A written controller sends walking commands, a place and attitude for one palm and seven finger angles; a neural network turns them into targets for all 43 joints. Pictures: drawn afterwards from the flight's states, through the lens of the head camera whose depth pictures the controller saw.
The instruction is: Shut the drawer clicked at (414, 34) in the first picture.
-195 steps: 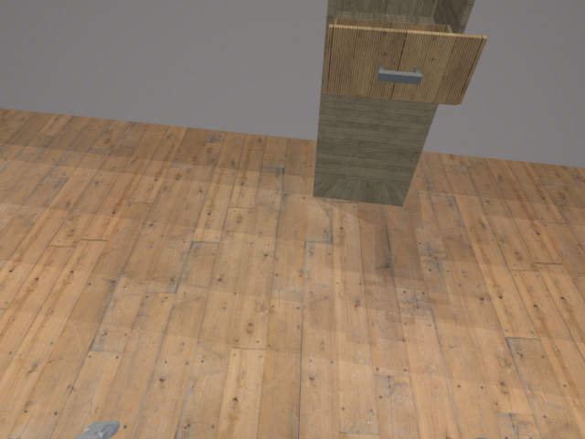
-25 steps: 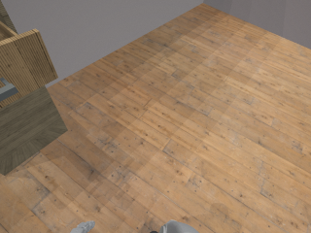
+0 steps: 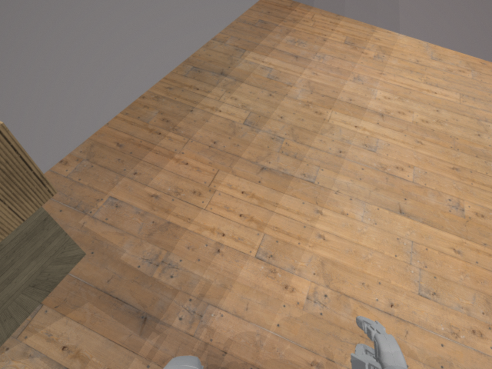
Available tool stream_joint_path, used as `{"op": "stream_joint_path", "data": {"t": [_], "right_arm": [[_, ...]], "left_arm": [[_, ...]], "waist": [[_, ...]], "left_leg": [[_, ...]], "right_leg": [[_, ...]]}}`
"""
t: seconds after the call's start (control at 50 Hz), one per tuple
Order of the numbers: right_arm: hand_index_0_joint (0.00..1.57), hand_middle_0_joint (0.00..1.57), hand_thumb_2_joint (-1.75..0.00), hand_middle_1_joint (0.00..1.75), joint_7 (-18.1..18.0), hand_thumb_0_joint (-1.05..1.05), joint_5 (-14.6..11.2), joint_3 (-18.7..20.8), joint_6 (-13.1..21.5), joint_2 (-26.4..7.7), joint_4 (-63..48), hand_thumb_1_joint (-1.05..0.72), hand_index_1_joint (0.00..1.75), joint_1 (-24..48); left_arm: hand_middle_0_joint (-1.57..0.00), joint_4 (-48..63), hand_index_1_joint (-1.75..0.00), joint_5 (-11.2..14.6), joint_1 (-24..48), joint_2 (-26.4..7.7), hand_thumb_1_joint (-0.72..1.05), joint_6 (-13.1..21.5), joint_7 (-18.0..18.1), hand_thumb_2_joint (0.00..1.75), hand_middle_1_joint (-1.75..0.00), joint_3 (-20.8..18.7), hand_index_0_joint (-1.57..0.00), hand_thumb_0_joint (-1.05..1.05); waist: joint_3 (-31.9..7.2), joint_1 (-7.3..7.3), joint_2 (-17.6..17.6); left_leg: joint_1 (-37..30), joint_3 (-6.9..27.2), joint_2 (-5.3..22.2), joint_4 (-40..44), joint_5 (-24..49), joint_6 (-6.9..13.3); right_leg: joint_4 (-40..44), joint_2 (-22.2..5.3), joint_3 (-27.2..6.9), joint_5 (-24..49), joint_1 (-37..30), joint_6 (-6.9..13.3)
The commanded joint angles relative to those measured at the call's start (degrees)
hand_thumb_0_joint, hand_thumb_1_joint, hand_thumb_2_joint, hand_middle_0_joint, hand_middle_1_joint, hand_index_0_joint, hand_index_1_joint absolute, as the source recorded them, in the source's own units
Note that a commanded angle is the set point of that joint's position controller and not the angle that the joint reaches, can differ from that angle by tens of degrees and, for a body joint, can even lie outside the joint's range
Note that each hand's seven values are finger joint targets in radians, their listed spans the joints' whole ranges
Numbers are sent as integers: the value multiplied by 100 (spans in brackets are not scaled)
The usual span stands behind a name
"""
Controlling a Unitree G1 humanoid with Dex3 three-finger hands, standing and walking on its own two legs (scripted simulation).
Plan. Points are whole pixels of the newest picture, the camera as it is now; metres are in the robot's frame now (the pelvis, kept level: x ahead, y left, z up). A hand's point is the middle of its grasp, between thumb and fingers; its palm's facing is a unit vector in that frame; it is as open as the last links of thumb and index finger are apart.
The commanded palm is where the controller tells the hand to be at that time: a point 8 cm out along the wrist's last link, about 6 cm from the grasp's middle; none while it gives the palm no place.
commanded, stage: walk to a spot facing it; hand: left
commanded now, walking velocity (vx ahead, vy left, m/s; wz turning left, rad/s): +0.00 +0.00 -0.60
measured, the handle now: out of the picture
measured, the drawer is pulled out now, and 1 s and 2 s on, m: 0.30 0.30 0.30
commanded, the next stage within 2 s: turn to face it in 1.40 s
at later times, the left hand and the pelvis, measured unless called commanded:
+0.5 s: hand (181, 328) +0.19 +0.14 -0.14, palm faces -0.31 -0.90 -0.30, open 7.4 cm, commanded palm none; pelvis +0.01 -0.02 +0.00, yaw -19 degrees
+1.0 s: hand (182, 319) +0.21 +0.14 -0.16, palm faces -0.51 -0.84 -0.18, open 7.4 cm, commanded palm none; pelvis +0.05 +0.00 +0.01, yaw -36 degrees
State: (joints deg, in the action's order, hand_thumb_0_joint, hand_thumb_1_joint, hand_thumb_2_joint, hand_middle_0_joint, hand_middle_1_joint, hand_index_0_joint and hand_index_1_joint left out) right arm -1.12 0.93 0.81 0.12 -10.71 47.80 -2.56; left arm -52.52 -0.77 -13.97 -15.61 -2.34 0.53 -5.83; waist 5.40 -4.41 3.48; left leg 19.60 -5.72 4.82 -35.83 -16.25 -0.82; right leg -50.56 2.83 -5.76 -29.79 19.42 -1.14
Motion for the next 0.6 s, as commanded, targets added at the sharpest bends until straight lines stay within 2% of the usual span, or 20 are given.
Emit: {"op": "stream_joint_path", "data": {"t": [0.0, 0.02, 0.04, 0.08, 0.16, 0.22, 0.28, 0.32, 0.34, 0.36, 0.38, 0.4, 0.42, 0.44, 0.46, 0.48, 0.5, 0.52, 0.54, 0.58], "right_arm": [[20, 20, -90, 30, -91, 0, 46, 325, 37, -1127, -264, -90, 30, -828], [20, 20, -90, 30, -84, 0, 62, 299, 40, -1039, -288, -90, 30, -712], [20, 20, -90, 30, -79, 0, 65, 297, 44, -998, -271, -90, 30, -695], [20, 20, -90, 30, -66, 0, 44, 323, 49, -984, -226, -90, 30, -805], [20, 20, -90, 30, -29, 0, 29, 405, 36, -1018, -126, -90, 30, -982], [20, 20, -90, 30, -8, 0, 58, 465, 17, -1056, -36, -90, 30, -1145], [20, 20, -90, 30, 29, 0, 75, 542, -2, -1168, 53, -90, 30, -1170], [20, 20, -90, 30, 37, 0, 80, 576, -9, -1251, 76, -90, 30, -1146], [20, 20, -90, 30, 45, 0, 71, 587, -22, -1244, 92, -90, 30, -1139], [20, 20, -90, 30, 74, 0, 33, 561, -34, -1178, 100, -90, 30, -1264], [20, 20, -90, 30, 128, 0, -10, 450, -76, -779, -77, -90, 30, -1306], [20, 20, -90, 30, 94, 0, -1, 349, -116, -554, -316, -90, 30, -1013], [20, 20, -90, 30, 18, 0, -34, 371, -164, -699, -305, -90, 30, -967], [20, 20, -90, 30, 9, 0, -32, 365, -179, -647, -248, -90, 30, -910], [20, 20, -90, 30, 1, 0, -2, 377, -183, -709, -168, -90, 30, -906], [20, 20, -90, 30, 4, 0, 20, 406, -197, -815, -56, -90, 30, -939], [20, 20, -90, 30, 9, 0, 42, 400, -214, -793, 20, -90, 30, -1028], [20, 20, -90, 30, 11, 0, 45, 388, -221, -770, 82, -90, 30, -1103], [20, 20, -90, 30, 5, 0, 40, 379, -231, -759, 97, -90, 30, -1139], [20, 20, -90, 30, 1, 0, 33, 379, -234, -726, 106, -90, 30, -1031]], "left_arm": [[-20, 431, -30, -59, -213, -487, 90, 75, -2, 90, -30, -132, -20, 0], [-20, 482, -30, -56, -132, -430, 90, 52, -69, 90, -30, -114, -20, 0], [-20, 495, -30, -42, -121, -356, 90, 22, -121, 90, -30, -87, -20, 0], [-20, 522, -30, -31, -76, -281, 90, -23, -180, 90, -30, -65, -20, 0], [-20, 608, -30, -20, 165, -135, 90, -109, -218, 90, -30, -44, -20, 0], [-20, 703, -30, -35, 499, -45, 90, -107, -234, 90, -30, -19, -20, 0], [-20, 735, -30, -38, 575, -22, 90, -38, -227, 90, -30, 10, -20, 0], [-20, 716, -30, -36, 458, -38, 90, 24, -217, 90, -30, 8, -20, 0], [-20, 652, -30, -45, 227, -105, 90, 77, -202, 90, -30, -15, -20, 0], [-20, 549, -30, -60, -125, -345, 90, 156, -173, 90, -30, -61, -20, 0], [-20, 443, -30, -126, -580, -1079, 90, 256, -87, 90, -30, -170, -20, 0], [-20, 385, -30, -32, -748, -1541, 90, 232, -6, 90, -30, -261, -20, 0], [-20, 385, -30, 6, -729, -1385, 90, 198, 54, 90, -30, -240, -20, 0], [-20, 471, -30, 9, -350, -1147, 90, 193, 77, 90, -30, -215, -20, 0], [-20, 538, -30, 7, -7, -1029, 90, 183, 84, 90, -30, -189, -20, 0], [-20, 615, -30, 17, 321, -801, 90, 164, 99, 90, -30, -120, -20, 0], [-20, 662, -30, 14, 484, -694, 90, 176, 88, 90, -30, -64, -20, 0], [-20, 656, -30, 13, 509, -671, 90, 195, 69, 90, -30, -49, -20, 0], [-20, 639, -30, 2, 493, -699, 90, 202, 65, 90, -30, -45, -20, 0], [-20, 553, -30, -7, 329, -724, 90, 209, 44, 90, -30, -53, -20, 0]], "waist": [[-861, 441, -1600], [-658, 391, -1606], [-647, 373, -1614], [-664, 401, -1578], [-551, 465, -1569], [-415, 592, -1559], [-465, 639, -1689], [-616, 572, -1661], [-788, 437, -1449], [-1040, 251, -878], [-1216, -16, 999], [-1304, -80, 1607], [-1284, -30, 965], [-1068, 106, 867], [-1002, 221, 1031], [-913, 336, 732], [-823, 463, 654], [-834, 501, 481], [-828, 511, 456], [-804, 443, 328]], "left_leg": [[-1512, 1154, 1935, 1280, 4397, 763], [-1396, 779, 1673, 1311, 4070, 652], [-1408, 496, 1510, 1337, 3855, 596], [-1459, 141, 1396, 1397, 3527, 558], [-1425, -134, 1552, 1601, 2708, 689], [-1337, -288, 1692, 1652, 2357, 714], [-1372, -452, 1816, 1409, 2348, 683], [-1385, -554, 1866, 1046, 2365, 566], [-1323, -748, 1786, 552, 2341, 356], [-812, -993, 1580, -421, 2039, 41], [705, -1065, 878, -1836, -712, -316], [1514, -338, 294, -3065, -2274, -431], [1486, 349, 390, -3443, -2060, -339], [1601, 480, 431, -3441, -1609, -339], [1622, 500, 414, -3513, -1278, -384], [1422, 530, 483, -3425, -862, -421], [1236, 464, 438, -3249, -645, -465], [1100, 424, 358, -3086, -537, -492], [1049, 403, 320, -2911, -533, -508], [984, 413, 207, -2617, -491, -523]], "right_leg": [[-2523, -322, 138, -217, 1327, -277], [-2513, -403, 255, 30, 1379, -307], [-2397, -422, 381, 218, 1373, -335], [-2163, -469, 602, 470, 1306, -357], [-1463, -643, 831, 665, 1237, -400], [-650, -734, 979, 668, 1044, -376], [236, -647, 1168, 650, 645, -267], [889, -578, 1200, 740, 251, -146], [1504, -503, 1238, 1188, -234, -71], [2296, -556, 1129, 2001, -1191, 44], [2918, -1844, -845, 3459, -2188, 563], [2888, -2732, -1990, 5436, -2094, 1179], [2842, -2681, -1551, 5187, -1848, 1400], [2966, -2270, -1343, 4437, -1593, 1240], [2984, -2055, -1325, 4069, -1494, 1147], [2951, -1800, -921, 3889, -1216, 1036], [2977, -1645, -657, 3912, -957, 949], [2958, -1545, -587, 4028, -886, 931], [2956, -1551, -583, 4040, -859, 964], [2985, -1485, -747, 3945, -871, 995]]}}
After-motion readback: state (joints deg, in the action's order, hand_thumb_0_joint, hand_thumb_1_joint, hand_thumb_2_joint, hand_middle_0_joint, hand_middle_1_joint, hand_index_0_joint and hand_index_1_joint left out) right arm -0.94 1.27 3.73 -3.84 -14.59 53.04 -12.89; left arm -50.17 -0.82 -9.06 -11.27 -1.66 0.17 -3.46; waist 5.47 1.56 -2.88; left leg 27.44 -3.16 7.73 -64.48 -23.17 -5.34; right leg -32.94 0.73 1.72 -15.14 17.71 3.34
